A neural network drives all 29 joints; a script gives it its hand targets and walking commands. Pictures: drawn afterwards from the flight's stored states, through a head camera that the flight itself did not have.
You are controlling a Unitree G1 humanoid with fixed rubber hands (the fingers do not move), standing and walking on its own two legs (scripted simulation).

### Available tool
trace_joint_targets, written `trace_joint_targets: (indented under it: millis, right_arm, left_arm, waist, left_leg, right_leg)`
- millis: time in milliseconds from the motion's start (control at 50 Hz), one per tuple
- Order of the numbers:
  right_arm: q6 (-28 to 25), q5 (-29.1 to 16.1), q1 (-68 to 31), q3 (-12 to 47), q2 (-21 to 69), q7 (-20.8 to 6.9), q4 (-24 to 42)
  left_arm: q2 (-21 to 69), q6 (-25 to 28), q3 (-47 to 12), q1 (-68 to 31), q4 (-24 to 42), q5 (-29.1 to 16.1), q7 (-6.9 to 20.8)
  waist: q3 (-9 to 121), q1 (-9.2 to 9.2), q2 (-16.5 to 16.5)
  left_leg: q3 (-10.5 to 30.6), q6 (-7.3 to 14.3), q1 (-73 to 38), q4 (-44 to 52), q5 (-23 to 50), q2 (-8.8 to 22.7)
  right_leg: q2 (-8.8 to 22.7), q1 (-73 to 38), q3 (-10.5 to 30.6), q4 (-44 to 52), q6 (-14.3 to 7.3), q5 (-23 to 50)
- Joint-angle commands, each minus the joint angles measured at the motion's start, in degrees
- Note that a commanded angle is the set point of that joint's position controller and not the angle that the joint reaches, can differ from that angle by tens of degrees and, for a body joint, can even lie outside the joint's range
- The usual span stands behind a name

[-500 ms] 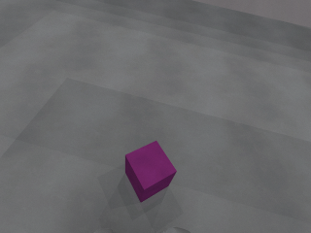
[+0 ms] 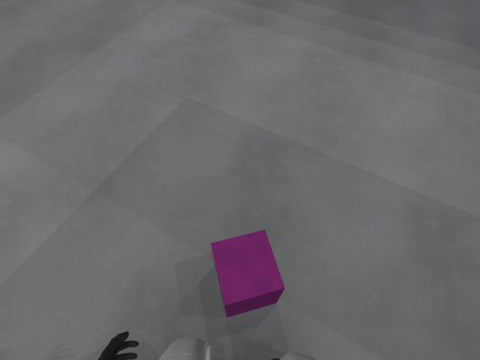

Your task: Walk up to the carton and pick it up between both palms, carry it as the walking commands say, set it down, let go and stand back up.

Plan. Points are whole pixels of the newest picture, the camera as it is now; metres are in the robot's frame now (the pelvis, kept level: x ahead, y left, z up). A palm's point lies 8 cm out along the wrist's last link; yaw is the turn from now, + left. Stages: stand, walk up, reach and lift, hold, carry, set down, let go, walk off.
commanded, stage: walk up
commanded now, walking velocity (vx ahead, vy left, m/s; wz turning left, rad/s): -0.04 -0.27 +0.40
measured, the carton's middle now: (245, 274) +0.41 -0.03 -0.64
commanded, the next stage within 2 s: stand in 0.84 s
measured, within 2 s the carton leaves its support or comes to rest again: neither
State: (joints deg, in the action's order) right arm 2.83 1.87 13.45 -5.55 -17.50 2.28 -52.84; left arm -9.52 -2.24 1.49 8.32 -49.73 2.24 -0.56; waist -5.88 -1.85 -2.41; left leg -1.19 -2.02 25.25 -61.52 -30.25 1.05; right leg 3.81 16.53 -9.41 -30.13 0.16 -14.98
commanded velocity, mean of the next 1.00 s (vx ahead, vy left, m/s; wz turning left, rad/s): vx -0.01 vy -0.08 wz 0.18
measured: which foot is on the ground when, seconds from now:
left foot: up 0.00-0.08, down 0.10-0.44, up 0.46-0.72, down 0.74-1.00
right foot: down 0.00-0.10, up 0.12-0.42, down 0.44-1.00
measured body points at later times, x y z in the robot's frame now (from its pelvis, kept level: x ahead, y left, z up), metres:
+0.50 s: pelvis +0.01 -0.12 +0.00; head +0.06 -0.12 +0.44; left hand +0.02 +0.14 -0.15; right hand +0.13 -0.35 -0.16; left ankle -0.01 +0.02 -0.72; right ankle +0.03 -0.26 -0.73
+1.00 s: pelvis +0.00 -0.13 +0.01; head +0.01 -0.12 +0.46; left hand -0.02 +0.11 -0.15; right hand +0.07 -0.34 -0.14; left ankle -0.03 -0.03 -0.73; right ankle +0.03 -0.26 -0.73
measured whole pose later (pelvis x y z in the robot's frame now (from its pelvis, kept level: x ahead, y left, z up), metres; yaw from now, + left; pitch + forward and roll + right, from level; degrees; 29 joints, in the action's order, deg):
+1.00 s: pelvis +0.00 -0.13 +0.01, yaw +11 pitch -3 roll +0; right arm 0.0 1.1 13.2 -0.6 -7.7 1.5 -62.4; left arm -11.1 -0.6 1.0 12.7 -63.1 1.3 -1.4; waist -3.9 0.5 1.9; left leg -2.4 1.4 5.6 -21.5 -13.3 -1.0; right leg 4.0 8.6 -4.9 -23.2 1.5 -11.9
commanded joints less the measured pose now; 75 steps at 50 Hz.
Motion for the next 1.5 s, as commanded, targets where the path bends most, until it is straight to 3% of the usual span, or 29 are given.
trace_joint_targets:
  millis: [0,20,60,80,100,120,160,180,240,340,380,400,420,440,460,480,500,540,580,660,700,720,740,760,800,820,920,1040,1480]
  right_arm:
    - [-1.2,-0.7,3.3,1.1,1.1,0.1,2.6]
    - [-1.5,-1.1,2.8,1.6,1.7,0.3,2.6]
    - [-1.8,-1.4,4.4,2.1,3.1,0.6,1.5]
    - [-2.3,-1.0,6.9,1.3,0.7,0.5,0.6]
    - [-2.6,-0.1,8.6,-0.3,-5.8,0.6,0.3]
    - [-1.6,0.5,10.6,-1.4,-9.7,0.8,-0.4]
    - [-1.3,-0.7,3.0,-0.9,-8.5,0.8,0.8]
    - [-1.5,-1.2,-0.3,-0.3,-6.4,0.9,1.0]
    - [-2.6,-1.1,-6.2,0.9,-3.7,-0.1,0.9]
    - [-3.0,-0.4,-4.1,0.7,-5.4,-0.9,-0.8]
    - [-2.6,-0.5,-4.9,0.8,-6.0,-1.1,-0.6]
    - [-2.3,-0.8,-6.2,1.1,-4.8,-1.3,-0.2]
    - [-2.4,-0.8,-5.5,2.2,-1.0,-1.5,0.8]
    - [-2.5,-1.0,-6.2,3.0,2.2,-1.5,1.6]
    - [-1.3,-1.0,-6.2,2.3,0.6,-0.8,1.8]
    - [-0.4,-0.6,-7.1,1.5,-1.3,-0.9,1.4]
    - [-0.1,-0.7,-7.1,1.3,-1.5,-1.4,0.8]
    - [0.3,-1.0,-5.2,1.1,-0.8,-2.3,-0.6]
    - [0.4,-0.8,-3.8,1.6,0.4,-2.5,-1.2]
    - [0.3,-1.2,-2.6,2.6,1.8,-1.8,-1.7]
    - [-0.5,-1.2,0.8,2.8,2.3,-1.3,-2.8]
    - [-1.3,-1.1,1.8,2.6,1.7,-1.1,-3.4]
    - [-2.1,-0.8,1.9,2.1,-0.5,-0.9,-3.2]
    - [-2.5,-0.8,-0.7,2.0,-2.4,-1.1,-3.1]
    - [-3.0,-0.5,-1.8,2.5,-1.6,-1.3,-3.7]
    - [-3.0,-0.7,-3.2,2.8,-1.0,-1.0,-3.9]
    - [-4.1,-0.8,-0.6,3.6,1.3,-1.0,-5.9]
    - [-3.8,-1.1,2.0,4.1,3.1,-0.8,-8.9]
    - [-3.7,-1.4,7.7,4.4,5.4,0.1,-12.7]
  left_arm:
    - [-10.2,0.6,2.8,3.0,-0.1,0.5,-1.5]
    - [-10.9,0.4,2.9,2.4,-1.1,0.3,-1.4]
    - [-11.2,-0.2,3.0,3.1,-4.0,0.0,-0.8]
    - [-9.0,-0.2,2.3,5.1,-5.4,-0.1,-0.7]
    - [-5.0,0.2,1.1,6.5,-4.6,0.2,-0.5]
    - [-6.7,-0.8,2.0,3.3,-3.0,-0.7,-0.4]
    - [-10.5,-2.1,2.5,0.1,-4.2,-0.7,-0.1]
    - [-10.8,-2.3,2.2,2.1,-5.7,-0.3,0.2]
    - [-8.7,-1.7,0.9,5.5,-6.5,0.1,0.6]
    - [-8.1,-0.1,1.0,3.7,-7.3,-0.9,-0.2]
    - [-8.0,1.1,1.1,7.0,-8.7,-1.3,-0.7]
    - [-8.1,1.7,1.1,10.0,-9.8,-1.1,-1.0]
    - [-11.1,2.5,1.6,11.9,-9.7,-0.4,-1.3]
    - [-14.3,2.8,2.2,12.4,-10.3,-0.6,-1.3]
    - [-17.0,3.2,2.9,12.1,-9.2,-0.4,-1.5]
    - [-17.6,3.6,3.7,12.5,-8.5,-0.1,-1.8]
    - [-16.4,3.5,3.7,9.7,-7.8,-0.1,-2.0]
    - [-13.7,3.0,3.4,3.7,-6.4,0.2,-2.0]
    - [-12.2,2.8,2.8,2.1,-6.0,0.1,-1.8]
    - [-12.9,2.4,3.0,3.3,-7.2,-0.1,-1.2]
    - [-13.9,1.8,3.2,3.3,-8.3,-0.6,-1.0]
    - [-12.5,1.7,3.0,4.2,-8.9,-0.6,-1.0]
    - [-8.3,1.8,1.3,6.3,-8.4,-0.6,-0.9]
    - [-5.8,1.2,0.8,3.8,-7.5,-1.7,-0.9]
    - [-7.7,0.9,0.9,3.2,-8.4,-1.4,-0.9]
    - [-7.2,1.1,0.4,5.2,-9.1,-1.2,-0.8]
    - [-7.3,1.9,0.5,7.5,-11.5,-1.0,-1.1]
    - [-6.2,2.7,0.0,8.5,-13.9,-0.9,-1.3]
    - [-3.5,3.1,-0.2,11.3,-16.3,-1.5,-1.5]
  waist:
    - [8.4,1.41,13.6]
    - [9.7,1.19,13.2]
    - [12.6,-0.97,11.1]
    - [13.1,-3.39,3.8]
    - [10.7,-3.93,-10.7]
    - [11.9,-4.94,-14.1]
    - [7.6,-1.24,-5.4]
    - [9.0,0.51,-4.0]
    - [7.7,1.92,-10.0]
    - [7.8,-0.25,-9.4]
    - [9.3,1.77,-7.6]
    - [10.0,3.32,-5.3]
    - [11.7,3.63,0.7]
    - [11.5,3.78,12.9]
    - [10.2,6.32,19.3]
    - [10.0,6.91,14.3]
    - [8.7,5.41,12.3]
    - [6.9,2.90,14.9]
    - [6.4,1.91,15.5]
    - [6.3,2.24,14.9]
    - [6.5,0.16,12.2]
    - [6.4,-0.04,9.5]
    - [6.5,0.70,-1.4]
    - [2.9,1.43,-10.5]
    - [1.3,2.46,-7.4]
    - [1.8,3.52,-6.7]
    - [2.8,3.16,-0.2]
    - [1.8,2.56,4.8]
    - [-0.1,2.41,2.0]
  left_leg:
    - [-0.1,1.2,0.7,11.3,-3.2,0.8]
    - [-0.7,1.8,-2.1,17.6,-1.0,1.1]
    - [-2.8,2.0,-13.0,33.4,14.6,1.3]
    - [2.0,2.9,-24.1,41.6,26.0,6.3]
    - [20.9,6.2,-34.0,44.1,44.2,22.0]
    - [26.4,14.7,-29.2,38.8,59.8,30.3]
    - [19.1,15.3,-22.9,35.8,69.4,27.2]
    - [13.2,13.5,-21.8,35.8,64.6,22.9]
    - [6.1,10.8,-17.5,40.4,44.4,14.3]
    - [6.6,11.4,-17.8,37.7,52.4,14.4]
    - [6.1,8.7,-16.3,34.2,47.7,12.3]
    - [5.6,6.2,-13.2,31.6,40.3,9.9]
    - [3.7,2.7,-9.4,27.2,29.6,6.5]
    - [-0.1,-0.5,-1.2,19.9,10.0,-0.1]
    - [-0.8,-0.8,1.1,9.0,-4.3,-1.4]
    - [2.8,-0.3,4.2,2.2,-4.6,0.2]
    - [4.2,0.3,4.3,0.9,-1.3,0.6]
    - [3.4,1.1,-0.4,0.6,3.1,0.6]
    - [1.5,1.7,-3.7,5.9,3.3,-0.1]
    - [-1.2,2.3,-9.5,24.2,2.9,-1.0]
    - [-2.8,1.7,-16.3,37.8,14.0,-1.6]
    - [-0.6,1.8,-19.4,43.8,19.3,0.2]
    - [8.3,3.1,-22.6,47.9,22.0,7.2]
    - [13.1,7.0,-14.3,48.5,24.4,12.5]
    - [13.1,8.8,-11.6,49.7,23.9,11.6]
    - [9.6,8.1,-12.3,49.1,23.2,9.8]
    - [7.0,5.7,-12.4,47.9,19.7,5.4]
    - [4.4,4.4,-16.7,46.0,22.8,3.8]
    - [4.2,3.5,-15.9,46.0,23.9,5.1]
  right_leg:
    - [12.8,-13.1,8.6,4.5,-10.5,48.5]
    - [12.6,-13.7,8.1,2.4,-10.1,50.9]
    - [9.9,-10.7,6.6,0.8,-7.6,37.8]
    - [7.5,-2.0,4.8,-3.2,-4.8,23.8]
    - [1.3,16.2,3.5,-13.0,0.2,-8.4]
    - [0.2,18.3,8.7,-23.5,2.0,-17.3]
    - [-0.4,18.7,12.6,-36.0,3.7,-16.9]
    - [0.5,16.4,13.3,-37.4,4.3,-12.4]
    - [0.6,11.6,9.3,-28.9,5.5,-6.5]
    - [-1.8,2.9,4.3,-9.5,3.9,-7.5]
    - [-2.4,-4.3,2.1,2.4,2.7,0.6]
    - [-1.5,-9.5,2.0,8.4,1.9,8.0]
    - [5.5,-14.1,7.7,10.0,0.5,18.8]
    - [14.6,-19.0,15.8,10.4,-3.0,36.9]
    - [21.8,-15.3,21.8,10.8,-10.7,45.4]
    - [23.6,-16.2,25.2,12.1,-12.2,37.8]
    - [21.0,-14.0,22.5,12.9,-10.7,29.3]
    - [16.4,-7.3,16.3,13.8,-8.5,20.2]
    - [14.0,-4.6,12.6,13.5,-8.3,18.1]
    - [13.8,-6.4,12.6,10.6,-8.5,19.8]
    - [12.8,-4.3,11.1,7.8,-7.2,19.2]
    - [11.3,-3.4,9.6,4.8,-5.3,16.7]
    - [6.7,1.6,7.0,0.3,-1.9,8.3]
    - [0.8,-0.5,3.6,2.3,0.2,-2.0]
    - [0.1,-4.7,5.0,1.4,0.3,-3.5]
    - [0.3,-6.8,5.3,3.9,0.1,0.0]
    - [2.2,-12.9,7.4,8.8,-0.8,9.1]
    - [3.7,-10.2,9.3,12.0,-0.7,12.6]
    - [3.2,-8.4,10.0,12.4,-0.6,9.4]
